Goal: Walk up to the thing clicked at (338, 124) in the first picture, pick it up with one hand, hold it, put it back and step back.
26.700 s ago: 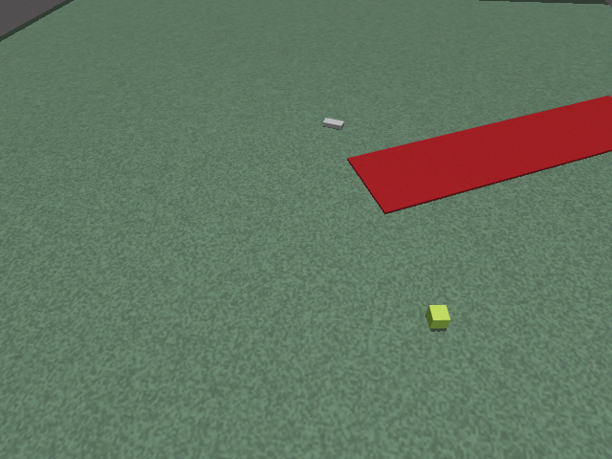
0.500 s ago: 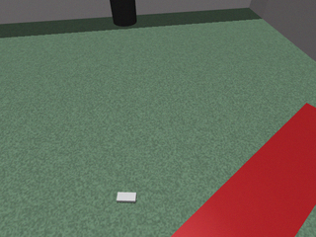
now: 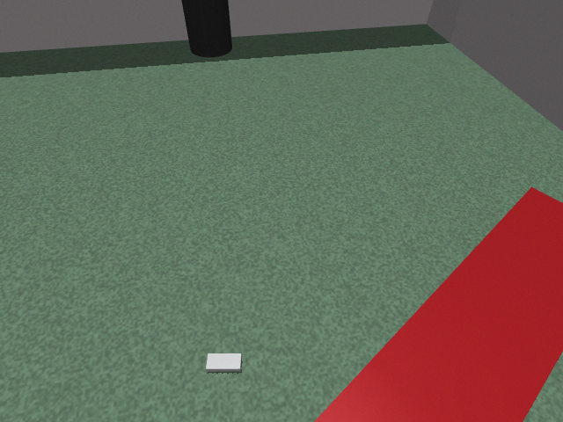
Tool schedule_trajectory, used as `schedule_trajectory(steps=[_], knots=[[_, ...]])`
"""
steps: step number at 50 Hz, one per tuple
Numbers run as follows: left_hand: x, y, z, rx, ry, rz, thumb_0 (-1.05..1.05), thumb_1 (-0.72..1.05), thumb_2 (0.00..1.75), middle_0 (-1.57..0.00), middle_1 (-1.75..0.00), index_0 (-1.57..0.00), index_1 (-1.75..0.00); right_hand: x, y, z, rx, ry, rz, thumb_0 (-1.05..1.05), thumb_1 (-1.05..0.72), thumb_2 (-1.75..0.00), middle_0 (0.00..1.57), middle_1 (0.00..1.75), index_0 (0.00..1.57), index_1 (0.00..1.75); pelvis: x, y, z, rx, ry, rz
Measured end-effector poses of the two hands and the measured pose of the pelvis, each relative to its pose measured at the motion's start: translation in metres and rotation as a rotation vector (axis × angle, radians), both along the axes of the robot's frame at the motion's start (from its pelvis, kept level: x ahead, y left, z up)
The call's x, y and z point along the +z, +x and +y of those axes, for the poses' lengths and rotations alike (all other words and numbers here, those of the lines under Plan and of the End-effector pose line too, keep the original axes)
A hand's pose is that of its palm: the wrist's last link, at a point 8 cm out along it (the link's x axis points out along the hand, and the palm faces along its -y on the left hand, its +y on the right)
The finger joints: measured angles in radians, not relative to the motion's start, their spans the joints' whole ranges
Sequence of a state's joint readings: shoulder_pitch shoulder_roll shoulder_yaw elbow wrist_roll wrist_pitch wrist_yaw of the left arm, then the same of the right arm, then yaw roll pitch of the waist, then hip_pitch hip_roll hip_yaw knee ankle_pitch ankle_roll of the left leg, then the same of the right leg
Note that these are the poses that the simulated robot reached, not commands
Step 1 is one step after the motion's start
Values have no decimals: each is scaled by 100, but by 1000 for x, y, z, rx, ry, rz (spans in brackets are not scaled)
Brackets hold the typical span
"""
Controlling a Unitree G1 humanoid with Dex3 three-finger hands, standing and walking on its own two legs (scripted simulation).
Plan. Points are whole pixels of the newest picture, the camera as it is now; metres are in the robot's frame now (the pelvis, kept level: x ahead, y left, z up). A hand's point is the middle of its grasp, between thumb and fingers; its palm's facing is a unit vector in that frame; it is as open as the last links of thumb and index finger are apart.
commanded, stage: stand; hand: left
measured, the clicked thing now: (224, 362) +0.47 +0.22 -0.77
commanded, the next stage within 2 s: none
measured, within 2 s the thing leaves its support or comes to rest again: neither
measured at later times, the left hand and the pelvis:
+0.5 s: hand out of the picture +0.06 +0.26 -0.17, palm faces -0.02 -0.95 -0.32, open 7.4 cm; pelvis +0.01 +0.00 +0.00, yaw +1 degrees
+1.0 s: hand out of the picture +0.08 +0.26 -0.17, palm faces -0.02 -0.95 -0.32, open 7.4 cm; pelvis +0.02 +0.01 +0.00, yaw +0 degrees
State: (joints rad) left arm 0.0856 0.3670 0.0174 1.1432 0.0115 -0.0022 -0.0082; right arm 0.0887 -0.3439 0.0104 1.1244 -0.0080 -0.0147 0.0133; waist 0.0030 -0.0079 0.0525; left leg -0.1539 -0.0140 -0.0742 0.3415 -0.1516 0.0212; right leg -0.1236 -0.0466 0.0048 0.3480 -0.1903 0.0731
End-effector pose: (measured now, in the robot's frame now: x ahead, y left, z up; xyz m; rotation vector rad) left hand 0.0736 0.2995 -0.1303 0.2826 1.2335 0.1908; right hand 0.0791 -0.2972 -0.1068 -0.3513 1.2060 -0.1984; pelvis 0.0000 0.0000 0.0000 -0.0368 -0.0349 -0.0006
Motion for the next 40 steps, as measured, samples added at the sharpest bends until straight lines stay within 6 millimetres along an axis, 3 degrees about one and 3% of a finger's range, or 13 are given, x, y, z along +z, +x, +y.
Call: schedule_trajectory(steps=[9, 19, 30, 40], knots=[[-1, -13, 5, 3, 5, 44, 0, 91, 90, -21, -30, -20, -30, -2, -7, 3, -15, 4, 25, 1, -90, -90, 20, 30, 20, 30, 0, 2, 4, 0, 3, 9], [0, -22, 3, 13, 13, 74, 0, 91, 90, -21, -30, -20, -30, -6, 4, 4, -7, 18, 26, 1, -90, -90, 20, 30, 20, 30, 0, 8, 2, 7, 1, 15], [-1, -10, 0, 11, 6, 53, 0, 91, 90, -21, -30, -20, -30, -4, 19, 5, 9, 11, 5, 1, -90, -90, 20, 30, 20, 30, 0, 14, 2, 9, -2, 13], [-1, 1, 2, 2, 3, 27, 0, 91, 90, -21, -30, -20, -30, -1, 20, 5, 4, 3, -7, 1, -90, -90, 20, 30, 20, 30, 0, 16, 5, 6, 0, 8]])
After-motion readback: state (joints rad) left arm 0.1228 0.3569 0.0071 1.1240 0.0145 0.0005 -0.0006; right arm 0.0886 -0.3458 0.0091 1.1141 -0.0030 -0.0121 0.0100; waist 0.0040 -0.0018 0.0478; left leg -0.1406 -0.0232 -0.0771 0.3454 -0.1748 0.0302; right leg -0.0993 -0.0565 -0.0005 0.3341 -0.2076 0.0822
